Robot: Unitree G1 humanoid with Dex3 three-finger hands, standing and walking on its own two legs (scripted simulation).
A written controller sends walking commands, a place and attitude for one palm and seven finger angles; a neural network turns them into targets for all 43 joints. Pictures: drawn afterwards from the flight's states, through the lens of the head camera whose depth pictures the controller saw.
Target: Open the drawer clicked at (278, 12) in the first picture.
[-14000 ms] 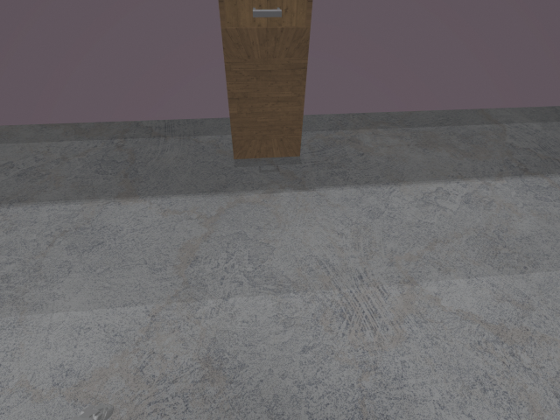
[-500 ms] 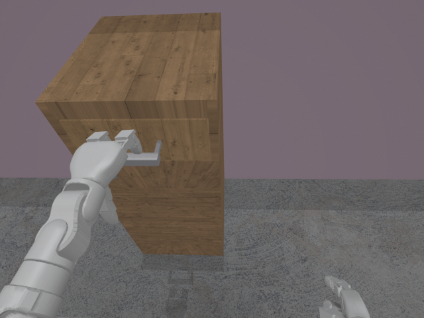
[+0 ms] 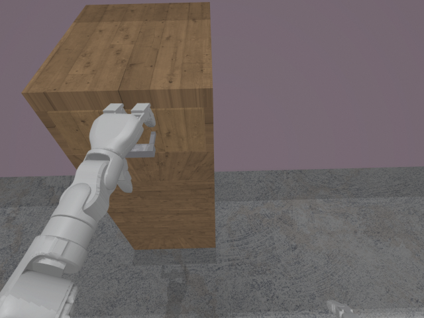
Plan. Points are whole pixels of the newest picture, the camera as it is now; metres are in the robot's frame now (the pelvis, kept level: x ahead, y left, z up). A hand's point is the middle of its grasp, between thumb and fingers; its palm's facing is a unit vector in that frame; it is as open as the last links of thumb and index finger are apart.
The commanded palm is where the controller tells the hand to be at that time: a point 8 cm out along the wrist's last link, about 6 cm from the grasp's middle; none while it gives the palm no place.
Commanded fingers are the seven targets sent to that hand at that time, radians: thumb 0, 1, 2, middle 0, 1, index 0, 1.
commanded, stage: move the hooked fingers above the handle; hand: left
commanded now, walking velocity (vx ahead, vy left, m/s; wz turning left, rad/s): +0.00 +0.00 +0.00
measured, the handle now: (130, 143) +0.47 +0.22 +0.03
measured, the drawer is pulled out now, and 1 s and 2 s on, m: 0.00 0.00 0.00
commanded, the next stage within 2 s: none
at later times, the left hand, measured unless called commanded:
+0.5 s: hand (129, 140) +0.43 +0.20 +0.09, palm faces +0.10 -0.08 -0.99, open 13.8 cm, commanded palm +0.41 +0.23 +0.15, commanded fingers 0.00 -0.50 0.30 -0.30 -1.20 -0.30 -1.20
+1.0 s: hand (135, 139) +0.43 +0.18 +0.09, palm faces +0.06 -0.09 -0.99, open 13.8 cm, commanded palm +0.41 +0.22 +0.15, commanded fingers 0.00 -0.50 0.30 -0.30 -1.20 -0.30 -1.20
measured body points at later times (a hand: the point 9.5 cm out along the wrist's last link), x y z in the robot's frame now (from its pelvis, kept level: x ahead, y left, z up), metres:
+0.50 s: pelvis +0.00 +0.00 +0.00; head +0.04 -0.01 +0.45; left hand +0.42 +0.20 +0.14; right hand +0.08 -0.27 -0.13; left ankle +0.03 +0.07 -0.72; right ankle -0.05 -0.10 -0.72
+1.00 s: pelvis +0.01 -0.01 +0.00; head +0.05 -0.02 +0.45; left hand +0.42 +0.19 +0.15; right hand +0.14 -0.27 -0.12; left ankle +0.03 +0.07 -0.72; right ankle -0.05 -0.10 -0.72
